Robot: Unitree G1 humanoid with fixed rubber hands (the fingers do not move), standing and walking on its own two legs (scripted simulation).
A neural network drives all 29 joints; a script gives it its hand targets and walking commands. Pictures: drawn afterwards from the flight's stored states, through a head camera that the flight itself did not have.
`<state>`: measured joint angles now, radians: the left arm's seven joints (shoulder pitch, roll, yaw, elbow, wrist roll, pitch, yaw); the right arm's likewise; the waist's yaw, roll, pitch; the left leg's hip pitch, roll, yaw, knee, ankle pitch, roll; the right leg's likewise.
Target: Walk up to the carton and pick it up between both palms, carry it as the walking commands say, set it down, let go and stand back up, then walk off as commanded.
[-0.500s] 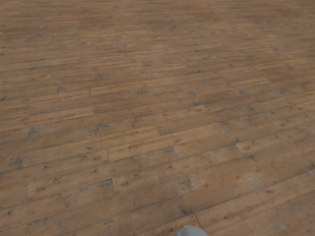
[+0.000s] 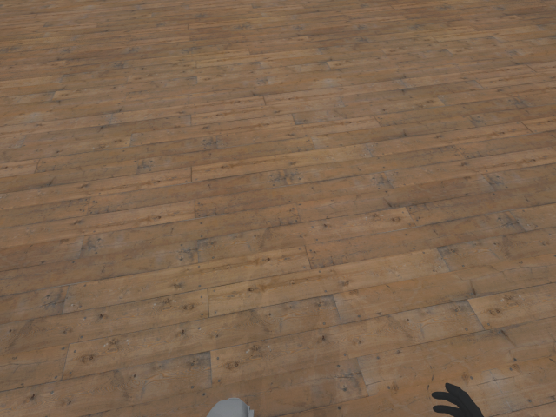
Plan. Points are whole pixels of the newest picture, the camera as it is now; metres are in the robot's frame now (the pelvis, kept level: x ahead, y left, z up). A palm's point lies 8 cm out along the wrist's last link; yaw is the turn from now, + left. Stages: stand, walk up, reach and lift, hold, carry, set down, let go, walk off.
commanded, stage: walk off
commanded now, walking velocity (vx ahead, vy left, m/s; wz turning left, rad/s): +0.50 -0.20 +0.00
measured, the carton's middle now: out of the picture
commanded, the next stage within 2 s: none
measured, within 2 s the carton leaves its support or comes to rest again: neither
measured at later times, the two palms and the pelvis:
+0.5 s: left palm (200, 298) +0.35 +0.20 -0.13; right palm out of the picture +0.13 -0.29 -0.11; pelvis +0.21 -0.02 -0.01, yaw -1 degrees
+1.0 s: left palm (228, 275) +0.39 +0.15 -0.12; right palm (467, 214) +0.56 -0.35 -0.10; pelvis +0.41 -0.10 +0.00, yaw -2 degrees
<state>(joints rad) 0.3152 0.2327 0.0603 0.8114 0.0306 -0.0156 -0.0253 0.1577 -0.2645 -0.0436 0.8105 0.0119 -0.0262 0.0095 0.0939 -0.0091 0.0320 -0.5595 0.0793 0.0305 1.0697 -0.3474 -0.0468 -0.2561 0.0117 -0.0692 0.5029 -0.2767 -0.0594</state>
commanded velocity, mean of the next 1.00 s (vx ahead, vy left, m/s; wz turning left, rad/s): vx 0.50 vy -0.20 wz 0.00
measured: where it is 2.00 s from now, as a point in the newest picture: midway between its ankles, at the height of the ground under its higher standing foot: (339, 259)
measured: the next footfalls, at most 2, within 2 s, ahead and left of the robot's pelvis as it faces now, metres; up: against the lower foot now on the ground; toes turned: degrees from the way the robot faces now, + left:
left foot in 0.16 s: +0.15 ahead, +0.14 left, +0.00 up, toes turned +5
right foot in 0.58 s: +0.37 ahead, -0.18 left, +0.00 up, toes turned -6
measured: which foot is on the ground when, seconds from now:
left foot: up 0.00-0.14, down 0.16-0.58, up 0.60-1.00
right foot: down 0.00-0.16, up 0.18-0.56, down 0.58-1.00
